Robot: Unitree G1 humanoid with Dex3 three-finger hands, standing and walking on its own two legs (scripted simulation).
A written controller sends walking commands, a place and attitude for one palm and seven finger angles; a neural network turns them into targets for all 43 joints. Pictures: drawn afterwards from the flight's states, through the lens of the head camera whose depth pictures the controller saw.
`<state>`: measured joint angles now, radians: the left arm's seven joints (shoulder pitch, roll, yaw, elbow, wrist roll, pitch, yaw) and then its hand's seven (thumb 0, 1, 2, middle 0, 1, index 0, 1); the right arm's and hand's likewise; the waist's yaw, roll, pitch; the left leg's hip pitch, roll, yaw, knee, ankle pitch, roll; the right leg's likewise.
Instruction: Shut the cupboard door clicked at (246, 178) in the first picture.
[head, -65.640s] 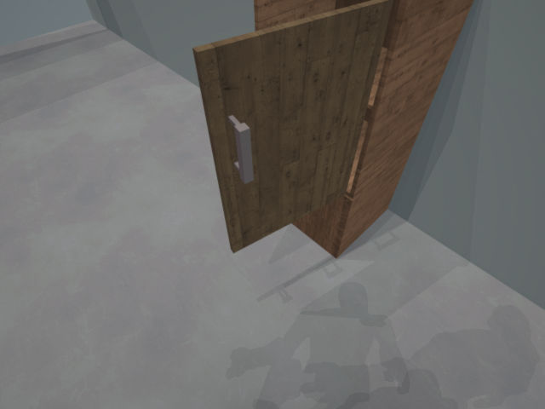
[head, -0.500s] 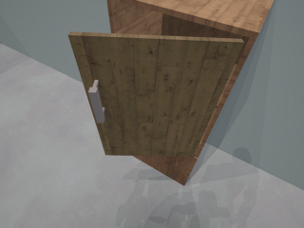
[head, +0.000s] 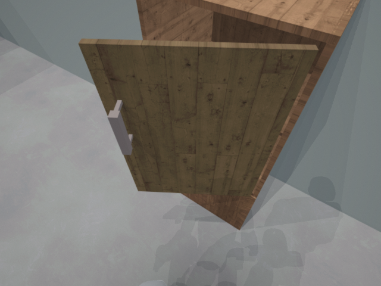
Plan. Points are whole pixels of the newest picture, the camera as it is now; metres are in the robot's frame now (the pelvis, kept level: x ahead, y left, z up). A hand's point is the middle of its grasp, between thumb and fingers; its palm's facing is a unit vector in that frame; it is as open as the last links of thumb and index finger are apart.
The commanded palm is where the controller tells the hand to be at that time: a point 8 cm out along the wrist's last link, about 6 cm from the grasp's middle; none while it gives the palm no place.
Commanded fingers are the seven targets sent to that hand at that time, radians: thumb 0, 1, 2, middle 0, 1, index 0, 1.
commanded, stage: come to a stop and stand still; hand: left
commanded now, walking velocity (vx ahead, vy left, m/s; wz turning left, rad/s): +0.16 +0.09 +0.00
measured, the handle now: (123, 128) +0.44 +0.20 +0.06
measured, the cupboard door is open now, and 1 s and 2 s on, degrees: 31 31 31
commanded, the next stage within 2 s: look again from close up in 0.92 s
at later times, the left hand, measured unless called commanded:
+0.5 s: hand out of the picture -0.04 +0.19 -0.17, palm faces +0.02 -0.98 -0.18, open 7.3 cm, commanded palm none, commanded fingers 0.00 0.90 0.90 -0.20 -0.30 -0.20 -0.30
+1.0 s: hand out of the picture -0.10 +0.20 -0.17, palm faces +0.08 -0.98 -0.16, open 7.4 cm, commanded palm none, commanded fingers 0.00 0.90 0.90 -0.20 -0.30 -0.20 -0.30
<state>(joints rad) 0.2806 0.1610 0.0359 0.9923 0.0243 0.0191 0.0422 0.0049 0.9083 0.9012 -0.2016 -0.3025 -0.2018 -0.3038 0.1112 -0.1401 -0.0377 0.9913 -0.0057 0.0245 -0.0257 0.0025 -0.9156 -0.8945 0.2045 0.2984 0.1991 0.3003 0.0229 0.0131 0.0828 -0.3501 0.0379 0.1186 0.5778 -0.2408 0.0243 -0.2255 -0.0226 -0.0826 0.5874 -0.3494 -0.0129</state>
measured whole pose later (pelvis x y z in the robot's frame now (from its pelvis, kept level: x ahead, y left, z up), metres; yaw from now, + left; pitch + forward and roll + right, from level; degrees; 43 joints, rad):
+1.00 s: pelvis -0.06 +0.05 +0.01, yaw +2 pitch -2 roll +0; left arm 0.39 0.13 -0.01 1.07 0.02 0.00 0.03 0.00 0.90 0.90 -0.20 -0.30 -0.20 -0.30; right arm 0.30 -0.16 -0.01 1.06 -0.01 0.00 -0.01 0.01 -0.92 -0.89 0.20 0.30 0.20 0.30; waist 0.00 0.00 0.00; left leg -0.27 -0.06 0.08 0.45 -0.16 0.08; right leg -0.25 -0.05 -0.01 0.48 -0.21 0.02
